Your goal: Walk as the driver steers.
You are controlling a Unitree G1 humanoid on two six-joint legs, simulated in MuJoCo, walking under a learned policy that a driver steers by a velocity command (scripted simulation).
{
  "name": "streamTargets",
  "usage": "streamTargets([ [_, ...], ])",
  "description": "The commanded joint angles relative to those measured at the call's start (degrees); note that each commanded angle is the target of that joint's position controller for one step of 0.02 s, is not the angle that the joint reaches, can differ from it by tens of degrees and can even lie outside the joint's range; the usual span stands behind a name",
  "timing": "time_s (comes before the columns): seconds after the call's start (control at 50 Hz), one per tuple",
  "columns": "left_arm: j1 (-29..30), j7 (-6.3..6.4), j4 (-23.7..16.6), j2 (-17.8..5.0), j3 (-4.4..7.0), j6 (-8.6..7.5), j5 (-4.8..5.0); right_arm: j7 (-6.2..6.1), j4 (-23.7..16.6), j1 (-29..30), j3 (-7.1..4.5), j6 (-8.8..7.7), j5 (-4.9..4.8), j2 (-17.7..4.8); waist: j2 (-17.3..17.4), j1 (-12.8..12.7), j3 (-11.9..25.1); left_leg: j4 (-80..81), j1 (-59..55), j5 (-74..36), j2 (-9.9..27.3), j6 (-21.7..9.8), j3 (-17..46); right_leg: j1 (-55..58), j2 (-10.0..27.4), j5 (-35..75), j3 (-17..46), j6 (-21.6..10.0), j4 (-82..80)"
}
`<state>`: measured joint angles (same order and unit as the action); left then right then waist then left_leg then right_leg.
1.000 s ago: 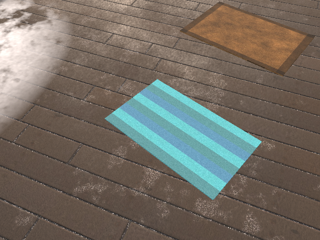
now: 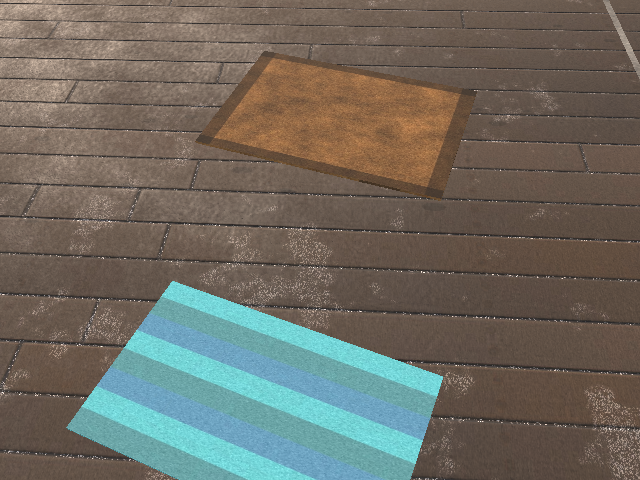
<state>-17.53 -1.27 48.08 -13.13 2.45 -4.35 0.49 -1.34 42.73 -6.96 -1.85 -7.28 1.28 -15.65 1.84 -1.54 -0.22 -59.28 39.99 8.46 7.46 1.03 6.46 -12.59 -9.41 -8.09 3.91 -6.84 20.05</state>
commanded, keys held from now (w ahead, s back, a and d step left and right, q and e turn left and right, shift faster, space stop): w+e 0.54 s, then w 0.34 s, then w+q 0.12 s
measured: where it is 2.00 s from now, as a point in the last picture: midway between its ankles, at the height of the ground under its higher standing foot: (430, 276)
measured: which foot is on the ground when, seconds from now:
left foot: up 0.00-0.22, down 0.24-0.78, up 0.80-1.00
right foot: down 0.00-0.24, up 0.26-0.74, down 0.76-1.00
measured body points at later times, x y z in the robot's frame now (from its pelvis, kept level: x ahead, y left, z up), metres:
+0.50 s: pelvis +0.26 +0.04 +0.00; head +0.29 +0.05 +0.45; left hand +0.49 +0.25 -0.10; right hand +0.24 -0.24 -0.11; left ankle +0.27 +0.15 -0.74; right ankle +0.29 -0.13 -0.65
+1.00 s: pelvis +0.49 -0.11 +0.00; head +0.50 -0.13 +0.45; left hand +0.68 +0.10 -0.10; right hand +0.49 -0.41 -0.11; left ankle +0.61 +0.03 -0.65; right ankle +0.45 -0.19 -0.74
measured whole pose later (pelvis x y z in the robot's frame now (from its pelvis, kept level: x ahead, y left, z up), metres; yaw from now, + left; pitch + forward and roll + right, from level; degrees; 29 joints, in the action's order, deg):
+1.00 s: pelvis +0.49 -0.11 +0.00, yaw -24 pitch +1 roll -1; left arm -17.6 -1.9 43.2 -14.3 3.3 -5.0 -0.3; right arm 0.2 45.4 -12.2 -3.0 -4.1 -1.2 -17.3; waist 2.9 -0.8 -0.6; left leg -63.2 37.6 12.3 7.5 0.2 2.7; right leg -10.2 -4.0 -9.9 -3.0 -3.7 18.6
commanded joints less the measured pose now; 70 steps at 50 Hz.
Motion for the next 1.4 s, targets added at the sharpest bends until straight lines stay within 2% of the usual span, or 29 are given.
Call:
streamTargets([
  [0.02,0.75,1.33,-4.69,-9.16,2.25,-0.78,0.65,-0.77,-3.85,1.35,-0.57,0.41,0.26,-2.35,-4.24,0.38,-1.08,13.64,-6.91,-10.23,-3.26,1.61,-3.81,-9.50,11.57,5.53,11.10,-8.12,-7.93],
  [0.14,-4.10,1.85,-4.45,-9.34,2.46,0.36,1.41,0.90,-7.75,9.89,-0.91,-0.93,-1.49,-4.35,-6.69,-3.26,1.17,30.11,-8.42,-9.97,-7.02,0.92,-1.56,3.01,14.71,-0.01,19.69,-6.30,-0.99],
  [0.22,-1.07,2.19,-6.11,-8.39,2.10,1.17,0.71,1.27,-6.12,0.16,-2.76,-2.28,-1.42,-7.65,-9.23,2.98,4.97,36.32,-25.11,-4.13,-7.27,-3.49,-2.27,3.51,13.17,6.53,22.39,-3.49,9.46],
  [0.24,0.26,1.81,-7.34,-5.20,0.90,0.79,0.09,0.75,-5.13,-8.74,-3.67,-2.40,-0.52,-10.59,-5.30,7.14,12.07,34.93,-40.06,-3.12,1.06,-7.52,4.55,-3.13,10.11,4.21,17.76,-1.23,23.55],
  [0.26,-6.10,1.66,-8.74,-2.57,0.00,0.02,1.44,0.47,-3.74,-16.44,-5.05,-1.49,0.39,-15.08,11.17,6.14,20.18,37.11,-61.03,6.98,13.75,-16.72,26.98,-23.20,1.81,-13.06,8.08,3.09,41.15],
  [0.28,-7.61,1.64,-8.68,-6.77,0.42,-0.29,2.02,0.73,-3.68,-16.57,-4.48,-0.95,-0.80,-11.28,15.19,5.79,19.05,40.63,-61.53,17.78,18.43,-17.92,39.50,-32.90,5.57,-24.39,7.74,3.90,51.58],
  [0.3,-3.80,1.56,-8.46,-10.77,1.48,0.15,2.13,0.57,-4.58,-13.90,-3.38,-0.48,-1.19,-6.88,7.61,6.62,10.94,41.53,-54.63,19.44,16.43,-15.30,32.09,-35.96,8.28,-19.61,7.97,4.50,56.03],
  [0.32,-0.43,1.63,-9.12,-10.50,1.60,0.64,1.45,0.56,-5.05,-11.24,-2.93,0.05,-1.12,-5.85,2.18,5.98,5.68,42.33,-47.36,13.16,13.63,-13.07,23.44,-34.93,10.27,-14.96,5.68,5.11,56.55],
  [0.36,1.70,1.33,-10.25,-8.41,1.90,1.01,0.77,0.88,-4.48,-7.79,-2.22,0.30,-0.64,-4.33,1.13,3.27,0.22,46.03,-36.89,3.13,8.58,-11.14,12.75,-31.57,13.25,-9.79,4.66,5.28,52.15],
  [0.5,5.60,0.79,-12.96,-5.15,1.49,2.17,0.64,1.53,-0.72,-8.92,-3.49,-0.16,-0.91,-6.81,2.04,2.75,-0.74,49.57,-34.95,-15.71,6.22,-11.87,-4.25,-32.18,15.16,1.40,2.04,7.01,40.26],
  [0.66,18.99,-1.80,-17.73,-3.49,0.47,0.83,1.03,1.48,3.58,-14.12,-3.82,1.62,-2.76,-10.20,1.85,6.31,-4.61,49.05,-40.56,-13.34,8.71,-10.53,-9.36,-26.56,13.11,5.15,-3.73,3.71,17.73],
  [0.7,18.83,-2.08,-18.45,-4.79,0.94,0.68,0.74,1.44,4.37,-14.16,-4.01,2.32,-3.27,-11.25,2.88,4.71,-3.97,45.65,-43.34,-22.92,9.77,-9.90,-9.90,-23.17,11.38,-0.70,-5.64,1.73,14.83],
  [0.74,8.86,-1.73,-16.05,-8.00,2.81,0.59,0.27,1.09,4.92,-13.14,-3.99,3.03,-3.44,-12.31,3.92,-2.01,2.65,32.48,-42.55,-41.80,7.81,-7.93,-13.35,-6.83,7.15,0.73,-8.81,-1.12,9.48],
  [0.76,-0.44,-0.99,-13.30,-11.49,4.55,0.79,0.15,0.71,4.56,-13.49,-3.33,2.99,-2.96,-11.06,2.72,-6.03,8.44,20.42,-34.63,-39.39,5.33,-5.89,-15.47,8.92,7.43,4.07,-6.90,-2.70,9.92],
  [0.78,-9.07,0.19,-11.89,-17.48,5.97,1.22,-0.46,0.78,2.06,-14.70,-1.64,2.30,-1.11,-6.42,-8.07,-7.28,16.52,-1.25,-14.73,-12.03,0.11,-2.74,-16.62,29.89,22.03,5.72,14.35,-8.26,10.62],
  [0.8,-8.88,0.02,-11.98,-18.77,5.51,0.88,-0.16,1.50,2.04,-18.93,-0.28,0.63,-1.79,-3.39,-16.75,-3.82,25.45,-16.51,-1.13,25.03,-8.10,-1.38,-6.70,37.76,33.06,0.49,41.02,-16.77,0.75],
  [0.82,-7.32,-0.32,-11.75,-13.55,4.12,0.52,-0.23,2.01,1.53,-13.92,-1.98,-0.19,-3.73,-9.06,-9.87,-5.47,20.24,-20.12,4.49,22.59,-4.65,-1.97,-1.25,33.64,30.77,-0.84,34.83,-13.72,-0.56],
  [0.84,-4.11,-0.40,-11.50,-11.37,3.37,0.30,0.07,2.08,0.03,-9.50,-1.89,-0.40,-4.35,-8.87,-8.92,-4.24,11.91,-17.99,5.85,18.00,-2.35,-2.69,-2.88,25.07,28.00,2.80,24.42,-11.03,-0.79],
  [0.88,3.15,-0.92,-11.75,-7.17,2.06,-0.19,-0.03,1.19,0.65,-7.37,-2.16,0.50,-1.95,-7.53,-3.13,0.13,4.35,-10.23,0.44,9.95,1.21,-2.82,-3.31,10.51,21.96,9.92,13.59,-6.86,-4.15],
  [0.9,4.25,-0.89,-11.75,-7.51,2.13,-0.57,-0.56,1.54,1.00,-10.80,-2.07,1.34,-2.23,-6.62,-7.07,2.41,4.79,-9.69,-3.18,7.80,1.94,-2.29,-2.64,6.75,22.70,11.39,11.98,-7.93,-6.21],
  [1.0,2.66,-0.05,-7.97,-8.17,2.67,-2.44,-1.19,1.29,0.64,-7.97,-2.04,3.69,-2.46,-4.48,-4.34,2.49,-0.29,-1.94,0.39,-1.60,1.33,-0.17,-0.87,2.60,21.94,14.97,2.22,-7.40,-11.70],
  [1.12,0.59,1.14,-5.22,-9.75,2.83,-2.30,-0.86,2.75,-2.25,0.74,-1.45,3.06,-2.34,-2.59,-4.39,-1.19,-3.17,16.17,1.19,-16.24,-1.79,-1.58,-2.64,7.62,21.70,12.89,-5.73,-3.84,-13.18],
  [1.22,-2.34,1.73,-2.44,-11.06,3.31,-0.69,-0.01,4.76,-6.82,6.76,-1.00,2.90,-2.31,-2.10,-4.07,-3.21,-5.04,22.62,5.09,-9.33,-2.68,-3.95,-5.95,18.10,25.06,18.86,-8.22,-2.36,-8.57],
  [1.28,-0.37,2.49,-2.87,-13.35,3.85,0.62,0.20,5.42,-8.21,3.47,-1.96,3.23,-2.30,-4.06,-6.89,-0.11,-0.75,23.24,-3.95,-0.35,-7.14,-6.87,-11.40,19.80,24.86,43.61,-11.07,-0.13,1.23],
  [1.32,0.87,3.14,-3.39,-13.86,3.75,1.36,0.32,4.70,-5.37,-10.94,-4.66,3.55,-2.39,-8.81,-6.03,7.92,7.38,27.43,-25.05,-2.36,-11.81,-10.43,-12.58,13.62,21.60,50.64,-13.92,2.67,21.50],
  [1.34,-0.60,3.25,-4.82,-11.25,2.60,0.64,-0.82,3.35,-4.22,-19.11,-6.38,4.08,-2.28,-14.38,2.23,10.48,13.62,28.30,-43.14,-5.61,-1.85,-14.61,3.03,-1.37,18.39,29.10,-14.29,5.06,40.39],
  [1.36,-5.91,2.00,-7.25,-3.89,0.08,-1.33,-1.38,3.50,-5.43,-16.85,-6.58,3.48,-2.46,-17.80,15.54,4.09,20.83,36.68,-61.61,3.49,12.09,-26.81,38.11,-25.84,4.83,-23.02,-6.36,8.24,60.93],
  [1.38,-0.25,0.85,-7.34,-10.00,1.36,-3.45,0.02,3.51,-5.78,-18.77,-5.22,3.33,-2.15,-12.44,7.27,8.63,23.33,40.79,-63.25,8.04,11.25,-23.96,39.37,-31.65,8.08,-22.48,4.37,6.42,63.85],
  [1.4,4.69,0.40,-9.31,-10.98,1.55,-4.24,1.74,3.31,-5.73,-16.88,-4.54,3.16,-1.82,-9.95,4.55,8.44,15.24,40.91,-56.95,5.62,9.33,-21.06,30.30,-34.23,10.34,-18.20,3.27,5.26,61.56],
])
Keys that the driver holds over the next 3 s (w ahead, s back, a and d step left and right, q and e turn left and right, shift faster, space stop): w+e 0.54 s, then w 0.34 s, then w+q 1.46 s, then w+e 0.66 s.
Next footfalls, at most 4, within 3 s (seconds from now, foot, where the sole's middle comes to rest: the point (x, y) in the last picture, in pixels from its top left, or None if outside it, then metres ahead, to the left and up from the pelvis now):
0.24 left None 0.31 0.14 -0.78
0.76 right None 0.49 -0.20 -0.78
1.32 left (391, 328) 0.87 -0.10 -0.78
1.82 right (471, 252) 1.10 -0.32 -0.78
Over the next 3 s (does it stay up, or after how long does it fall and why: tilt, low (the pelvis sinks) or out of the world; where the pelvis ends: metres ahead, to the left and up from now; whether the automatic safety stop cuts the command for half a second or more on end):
stays up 1.56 -0.05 -0.02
